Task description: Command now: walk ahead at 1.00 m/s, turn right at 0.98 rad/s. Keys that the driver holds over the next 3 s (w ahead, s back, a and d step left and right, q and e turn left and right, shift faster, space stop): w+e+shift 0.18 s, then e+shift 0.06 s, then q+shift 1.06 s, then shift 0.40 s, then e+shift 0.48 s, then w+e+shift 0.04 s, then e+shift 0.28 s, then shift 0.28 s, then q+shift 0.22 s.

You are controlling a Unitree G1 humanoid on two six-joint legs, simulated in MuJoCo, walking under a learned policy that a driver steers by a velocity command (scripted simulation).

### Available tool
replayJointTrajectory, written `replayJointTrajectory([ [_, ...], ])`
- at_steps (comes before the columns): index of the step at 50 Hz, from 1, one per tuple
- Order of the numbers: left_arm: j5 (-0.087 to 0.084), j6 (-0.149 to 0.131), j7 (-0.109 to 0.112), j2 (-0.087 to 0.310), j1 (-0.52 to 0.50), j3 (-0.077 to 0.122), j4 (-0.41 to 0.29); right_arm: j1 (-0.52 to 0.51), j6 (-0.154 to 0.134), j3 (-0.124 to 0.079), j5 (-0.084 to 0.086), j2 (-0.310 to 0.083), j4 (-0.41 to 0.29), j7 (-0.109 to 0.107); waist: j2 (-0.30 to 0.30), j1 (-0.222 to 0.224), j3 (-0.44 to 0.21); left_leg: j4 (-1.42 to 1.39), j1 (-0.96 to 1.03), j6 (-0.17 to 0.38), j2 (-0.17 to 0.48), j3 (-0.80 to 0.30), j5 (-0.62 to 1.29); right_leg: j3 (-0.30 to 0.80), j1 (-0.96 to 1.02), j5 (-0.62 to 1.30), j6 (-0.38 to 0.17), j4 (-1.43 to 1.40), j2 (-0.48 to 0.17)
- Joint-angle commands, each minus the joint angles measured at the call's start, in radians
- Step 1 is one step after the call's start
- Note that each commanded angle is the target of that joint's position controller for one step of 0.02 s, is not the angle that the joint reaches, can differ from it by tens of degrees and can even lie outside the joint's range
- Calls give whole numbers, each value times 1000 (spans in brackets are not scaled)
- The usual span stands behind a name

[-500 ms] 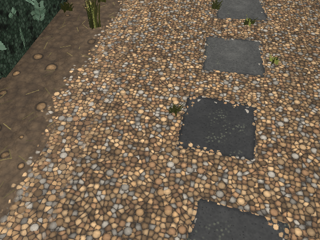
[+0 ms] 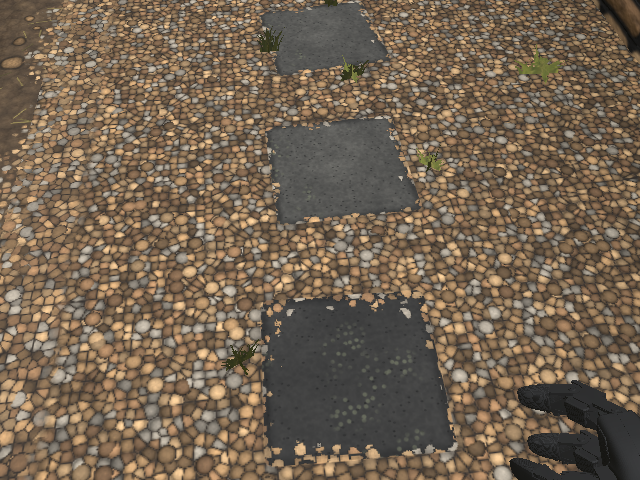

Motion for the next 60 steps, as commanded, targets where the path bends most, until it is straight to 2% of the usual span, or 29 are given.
replayJointTrajectory([
  [1,-2,-16,11,186,-68,51,-78,-13,-14,-39,9,-123,-57,-8,-41,-67,-16,-124,361,19,-94,59,31,196,-206,592,-51,-8,-201],
  [3,9,-15,10,241,-113,60,-85,233,-22,-79,12,-206,6,-31,-22,-207,-170,-126,631,39,-134,74,-149,172,-176,802,-5,304,-175],
  [4,14,-26,6,208,-164,50,-100,456,-26,-103,2,-255,53,-52,-5,-323,-268,-87,887,59,-57,23,-263,133,-319,708,17,578,-134],
  [5,6,-37,11,37,-161,5,-141,617,-32,-124,-38,-327,79,-69,231,-337,-383,-169,1126,93,223,-313,-681,35,-569,24,23,931,-43],
  [6,-27,-32,9,10,-53,-22,-197,480,-25,-138,-42,-374,63,-55,482,-191,-440,-415,1125,173,382,-873,-862,-54,-777,-169,33,1098,-34],
  [7,6,-9,17,84,-129,-18,-156,339,-18,-121,-31,-246,31,-49,249,-191,-264,-420,966,187,325,-760,-956,-81,-838,-37,29,1132,-133],
  [9,33,13,-11,105,-229,-10,-159,306,-12,-98,-25,-148,61,-41,50,-184,-106,-399,753,161,231,-396,-603,-125,-798,56,48,1042,-208],
  [11,41,43,-32,61,-272,-19,-189,352,-29,-84,-14,-114,125,-40,73,-154,-6,-398,645,150,191,-168,-160,-136,-783,39,77,998,-249],
  [13,48,58,-33,28,-313,-31,-230,389,-52,-76,14,-91,168,-21,85,-133,5,-371,621,150,175,-31,342,-155,-782,30,94,934,-241],
  [15,46,47,-38,8,-347,-46,-267,362,-69,-79,17,-120,184,-8,114,-101,1,-403,561,162,140,63,514,-154,-717,103,106,747,-200],
  [16,-58,25,-22,-6,-324,-45,-253,213,-69,-102,56,-175,136,-26,141,-68,12,-412,543,175,94,98,440,-152,-686,139,121,629,-210],
  [20,4,-26,-47,23,-464,-54,-269,324,-71,-127,82,-271,192,-40,71,-102,-23,-435,538,189,96,89,460,-208,-408,418,104,267,-155],
  [23,36,-39,-30,104,-308,-17,-206,337,-56,-128,83,-273,208,-38,84,-3,-119,-174,612,130,53,81,581,-212,-185,558,44,125,-136],
  [24,54,-34,-11,159,-241,1,-186,359,-53,-115,71,-237,194,-38,56,17,-194,19,487,85,-8,93,408,-153,25,884,20,167,-229],
  [25,92,-18,13,209,-193,0,-197,455,-46,-77,35,-121,171,-27,-204,-22,-379,499,177,7,-140,112,-511,145,364,1486,-149,306,-583],
  [26,76,-2,16,157,-184,-16,-225,561,-37,-80,58,-157,200,-24,-215,-25,-618,718,137,-4,-151,-83,-756,260,433,1573,-235,330,-687],
  [27,42,15,15,140,-238,-12,-237,499,-24,-106,78,-230,182,-23,-144,-34,-556,746,87,-14,-103,-77,-710,174,325,1326,-229,268,-639],
  [29,3,19,22,66,-322,-24,-206,392,14,-110,73,-193,163,-49,-35,-83,-314,657,4,-46,-38,8,-582,49,85,943,-152,160,-528],
  [32,29,20,25,46,-434,-18,-194,444,84,-116,69,-134,150,-64,-122,-184,-174,612,162,-71,-5,49,-516,-87,-281,652,-127,-1,-500],
  [38,21,19,60,85,-492,12,-165,310,105,-116,52,-108,73,-37,-110,-177,-160,287,276,-8,21,92,-231,-285,-346,429,-77,-49,-503],
  [44,-30,41,45,109,-452,34,-119,267,126,-148,45,-151,39,-2,-73,-181,-130,-28,400,93,-50,183,-212,-372,-246,287,48,128,-515],
  [45,-32,48,39,76,-400,30,-94,304,123,-165,34,-184,50,-11,14,-182,-107,-123,461,133,-65,135,-119,-412,-287,176,104,271,-456],
  [46,3,58,35,52,-356,27,-101,336,114,-200,31,-319,34,-30,324,-158,-54,-242,560,232,137,-193,330,-493,-519,-164,203,602,-324],
  [47,31,60,45,48,-430,21,-164,313,85,-198,2,-374,-3,-24,385,-149,-100,-293,608,411,237,-496,284,-300,-755,-347,246,840,-178],
  [48,20,59,51,80,-486,28,-170,321,59,-196,2,-341,-6,-8,238,-192,-156,-322,635,411,227,-461,181,-181,-797,-298,223,929,-178],
  [50,8,50,65,80,-471,33,-151,245,44,-182,41,-278,-12,-21,113,-135,-140,-303,620,306,138,-346,76,-125,-806,-124,189,873,-205],
  [53,12,41,61,76,-451,35,-138,177,68,-164,46,-223,-53,-55,129,-104,-187,-276,561,266,78,-286,135,-113,-698,-14,200,775,-176],
  [56,0,36,52,33,-470,18,-133,201,79,-175,50,-238,-64,-71,107,-120,-202,-259,580,260,48,-311,109,-97,-661,20,223,589,-134],
  [60,-7,35,38,39,-469,17,-125,183,94,-182,50,-244,-87,-72,152,-131,-184,-261,518,252,21,-389,-20,-79,-569,44,230,439,-104],
])
Next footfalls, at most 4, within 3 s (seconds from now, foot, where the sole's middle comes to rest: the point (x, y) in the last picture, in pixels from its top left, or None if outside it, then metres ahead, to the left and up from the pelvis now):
0.08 left None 0.29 0.18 -0.77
0.48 right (432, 443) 0.56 -0.13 -0.77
0.90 left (306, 415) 0.58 0.13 -0.77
1.34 right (396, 385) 0.67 -0.06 -0.77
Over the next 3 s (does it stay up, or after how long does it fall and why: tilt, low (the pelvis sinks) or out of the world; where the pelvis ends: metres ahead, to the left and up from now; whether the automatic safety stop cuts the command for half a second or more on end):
stays up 0.68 0.01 0.00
